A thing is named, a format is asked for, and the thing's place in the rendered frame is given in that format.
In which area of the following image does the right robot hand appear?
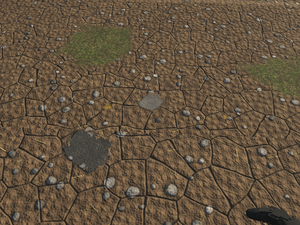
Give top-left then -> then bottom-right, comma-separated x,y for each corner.
246,205 -> 300,225

